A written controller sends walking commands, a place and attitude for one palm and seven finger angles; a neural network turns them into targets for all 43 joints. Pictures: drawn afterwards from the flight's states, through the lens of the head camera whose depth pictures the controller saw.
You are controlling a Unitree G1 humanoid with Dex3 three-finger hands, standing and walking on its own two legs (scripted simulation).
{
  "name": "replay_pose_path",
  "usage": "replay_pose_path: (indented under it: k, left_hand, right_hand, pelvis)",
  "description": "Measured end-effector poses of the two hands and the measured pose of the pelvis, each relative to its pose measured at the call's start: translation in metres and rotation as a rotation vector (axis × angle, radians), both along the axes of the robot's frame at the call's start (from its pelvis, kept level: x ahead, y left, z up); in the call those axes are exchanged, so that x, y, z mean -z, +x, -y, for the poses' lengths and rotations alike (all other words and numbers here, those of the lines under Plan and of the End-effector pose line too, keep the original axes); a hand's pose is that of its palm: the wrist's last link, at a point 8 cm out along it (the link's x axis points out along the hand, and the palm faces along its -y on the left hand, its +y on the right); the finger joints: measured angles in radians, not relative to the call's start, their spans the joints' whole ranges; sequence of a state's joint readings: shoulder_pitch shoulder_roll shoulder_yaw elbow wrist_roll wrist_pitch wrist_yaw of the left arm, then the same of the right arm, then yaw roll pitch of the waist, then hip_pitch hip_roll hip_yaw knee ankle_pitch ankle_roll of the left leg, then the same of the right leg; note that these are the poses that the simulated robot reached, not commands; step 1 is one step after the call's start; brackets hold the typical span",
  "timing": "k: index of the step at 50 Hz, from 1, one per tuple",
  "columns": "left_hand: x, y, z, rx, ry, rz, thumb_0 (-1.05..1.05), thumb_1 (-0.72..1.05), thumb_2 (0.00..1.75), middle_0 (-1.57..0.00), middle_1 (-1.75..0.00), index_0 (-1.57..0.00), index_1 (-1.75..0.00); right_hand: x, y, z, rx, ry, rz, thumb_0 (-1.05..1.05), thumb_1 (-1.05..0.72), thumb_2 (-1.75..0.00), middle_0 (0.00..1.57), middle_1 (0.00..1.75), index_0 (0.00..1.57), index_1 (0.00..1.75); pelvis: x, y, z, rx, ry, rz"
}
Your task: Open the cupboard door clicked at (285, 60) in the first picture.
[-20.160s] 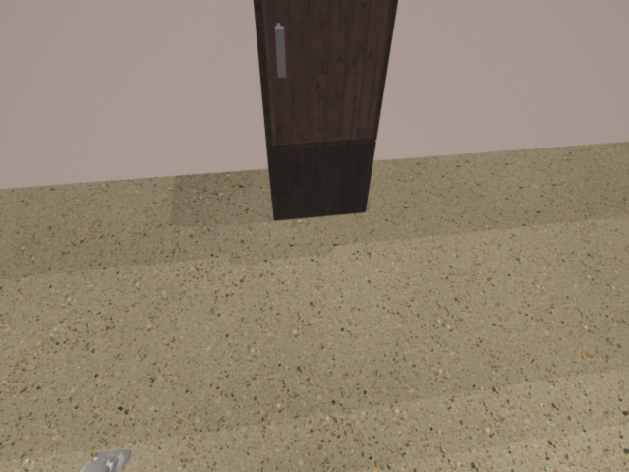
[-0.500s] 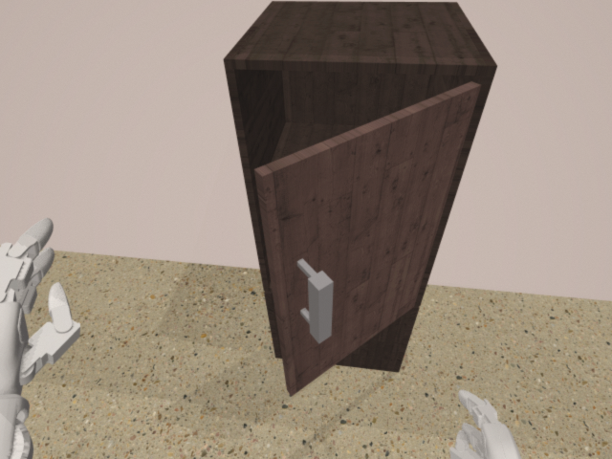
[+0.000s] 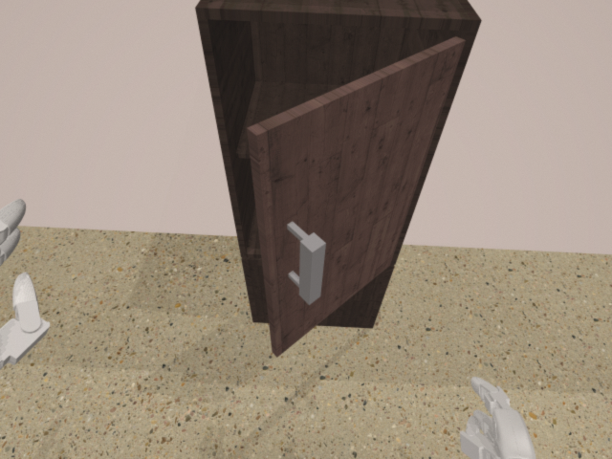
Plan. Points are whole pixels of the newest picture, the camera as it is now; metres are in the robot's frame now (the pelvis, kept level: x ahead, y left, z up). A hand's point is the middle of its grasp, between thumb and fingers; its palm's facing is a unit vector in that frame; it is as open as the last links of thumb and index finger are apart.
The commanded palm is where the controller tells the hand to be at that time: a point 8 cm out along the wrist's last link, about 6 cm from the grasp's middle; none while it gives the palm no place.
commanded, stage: step back with the hand held close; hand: left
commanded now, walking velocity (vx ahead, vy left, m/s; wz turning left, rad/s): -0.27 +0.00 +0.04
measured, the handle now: (302, 262) +0.39 +0.03 +0.01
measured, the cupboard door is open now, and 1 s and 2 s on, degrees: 44 44 44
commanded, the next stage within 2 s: stop stepping back and stand still in 0.70 s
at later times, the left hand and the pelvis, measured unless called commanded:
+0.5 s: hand out of the picture +0.11 +0.28 +0.17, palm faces +0.47 -0.74 -0.49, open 7.4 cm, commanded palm +0.02 +0.32 +0.18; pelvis -0.09 +0.01 -0.02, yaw +5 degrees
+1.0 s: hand out of the picture +0.04 +0.22 +0.18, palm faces +0.33 -0.79 -0.51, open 7.4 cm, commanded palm -0.02 +0.26 +0.18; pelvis -0.17 -0.03 +0.00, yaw -3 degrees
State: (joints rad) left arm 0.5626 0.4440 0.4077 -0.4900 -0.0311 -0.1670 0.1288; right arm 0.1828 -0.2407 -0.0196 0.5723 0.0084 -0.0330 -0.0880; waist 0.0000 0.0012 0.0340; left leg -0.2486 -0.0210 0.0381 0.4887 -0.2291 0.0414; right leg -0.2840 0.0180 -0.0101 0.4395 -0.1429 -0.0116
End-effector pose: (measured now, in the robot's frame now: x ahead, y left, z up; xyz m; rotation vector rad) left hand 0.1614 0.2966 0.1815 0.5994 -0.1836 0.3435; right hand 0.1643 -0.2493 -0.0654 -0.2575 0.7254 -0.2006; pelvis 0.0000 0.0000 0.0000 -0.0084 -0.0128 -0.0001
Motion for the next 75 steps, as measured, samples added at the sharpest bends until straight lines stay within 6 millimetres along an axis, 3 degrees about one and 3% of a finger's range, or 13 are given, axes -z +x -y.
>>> replay_pose_path:
  k: [6, 15, 22, 28, 33, 38, 42, 47, 50, 56, 61, 68, 75]
  left_hand:
    - [-0.001, -0.031, -0.011, -0.027, 0.025, 0.054, 0.02, 0.88, 0.90, -0.21, -0.30, -0.22, -0.30]
    - [0.012, -0.072, -0.014, -0.098, -0.005, 0.122, 0.02, 0.88, 0.90, -0.21, -0.30, -0.21, -0.30]
    - [0.005, -0.086, -0.012, -0.018, -0.003, 0.184, 0.02, 0.88, 0.90, -0.21, -0.30, -0.21, -0.30]
    - [-0.016, -0.113, -0.019, -0.024, 0.089, 0.203, 0.02, 0.88, 0.90, -0.21, -0.30, -0.22, -0.30]
    - [-0.004, -0.130, -0.013, -0.082, -0.001, 0.136, 0.01, 0.88, 0.90, -0.21, -0.30, -0.21, -0.30]
    - [0.015, -0.133, 0.024, 0.008, -0.057, 0.108, 0.02, 0.89, 0.90, -0.20, -0.30, -0.21, -0.30]
    - [0.001, -0.136, 0.045, 0.117, -0.020, 0.117, 0.02, 0.88, 0.90, -0.21, -0.30, -0.21, -0.30]
    - [-0.019, -0.145, 0.045, 0.166, 0.037, 0.143, 0.02, 0.88, 0.90, -0.21, -0.30, -0.22, -0.30]
    - [-0.017, -0.155, 0.040, 0.114, 0.032, 0.104, 0.01, 0.88, 0.90, -0.21, -0.30, -0.22, -0.30]
    - [0.009, -0.196, 0.045, 0.005, 0.003, -0.029, 0.01, 0.88, 0.90, -0.21, -0.30, -0.21, -0.30]
    - [0.009, -0.214, 0.057, -0.023, -0.074, 0.040, 0.02, 0.88, 0.90, -0.21, -0.30, -0.22, -0.30]
    - [-0.006, -0.209, 0.044, -0.024, -0.034, 0.141, 0.02, 0.88, 0.90, -0.21, -0.30, -0.22, -0.30]
    - [-0.001, -0.222, 0.024, 0.002, 0.014, 0.049, 0.02, 0.88, 0.90, -0.21, -0.30, -0.21, -0.30]
  right_hand:
    - [-0.002, -0.017, -0.015, -0.037, -0.002, 0.045, 0.01, -0.90, -0.90, 0.20, 0.30, 0.20, 0.30]
    - [0.017, -0.049, -0.027, -0.102, 0.011, 0.021, 0.01, -0.90, -0.90, 0.20, 0.30, 0.20, 0.30]
    - [0.019, -0.087, -0.026, -0.094, -0.022, -0.031, 0.01, -0.90, -0.90, 0.20, 0.30, 0.20, 0.30]
    - [0.019, -0.110, -0.030, -0.075, 0.009, -0.039, 0.01, -0.90, -0.90, 0.20, 0.30, 0.20, 0.30]
    - [0.015, -0.117, -0.031, -0.101, 0.043, -0.004, 0.01, -0.90, -0.90, 0.20, 0.30, 0.20, 0.30]
    - [0.024, -0.126, -0.017, -0.127, 0.056, 0.020, 0.01, -0.90, -0.90, 0.20, 0.30, 0.20, 0.30]
    - [0.013, -0.148, -0.001, -0.074, 0.031, -0.019, 0.01, -0.90, -0.90, 0.20, 0.30, 0.20, 0.30]
    - [-0.007, -0.170, 0.022, 0.011, 0.000, 0.064, 0.01, -0.90, -0.90, 0.20, 0.30, 0.20, 0.30]
    - [-0.012, -0.188, 0.032, 0.029, -0.001, 0.096, 0.01, -0.90, -0.90, 0.20, 0.30, 0.20, 0.30]
    - [0.008, -0.227, 0.050, 0.041, 0.010, 0.027, 0.01, -0.90, -0.90, 0.20, 0.30, 0.20, 0.30]
    - [0.015, -0.257, 0.055, 0.020, -0.008, -0.105, 0.01, -0.90, -0.90, 0.20, 0.30, 0.20, 0.30]
    - [0.020, -0.257, 0.047, 0.014, -0.025, -0.066, 0.01, -0.90, -0.90, 0.20, 0.30, 0.20, 0.30]
    - [0.010, -0.247, 0.015, 0.023, 0.052, 0.035, 0.01, -0.90, -0.90, 0.20, 0.30, 0.20, 0.30]
  pelvis:
    - [0.007, -0.022, -0.007, -0.003, 0.006, 0.018]
    - [0.019, -0.054, -0.005, -0.038, 0.001, 0.035]
    - [0.020, -0.082, -0.009, -0.057, -0.017, 0.020]
    - [0.015, -0.096, -0.004, -0.064, -0.044, -0.006]
    - [0.009, -0.115, 0.007, -0.009, -0.034, -0.067]
    - [0.017, -0.152, 0.023, 0.036, -0.013, -0.094]
    - [0.009, -0.159, 0.030, 0.039, 0.010, -0.070]
    - [0.006, -0.164, 0.031, 0.048, -0.001, -0.036]
    - [0.002, -0.174, 0.035, 0.044, 0.004, -0.014]
    - [0.005, -0.196, 0.047, 0.026, 0.028, 0.008]
    - [-0.003, -0.200, 0.052, 0.025, 0.057, -0.013]
    - [0.004, -0.207, 0.040, -0.017, 0.008, -0.025]
    - [0.003, -0.223, 0.025, 0.017, 0.017, 0.014]
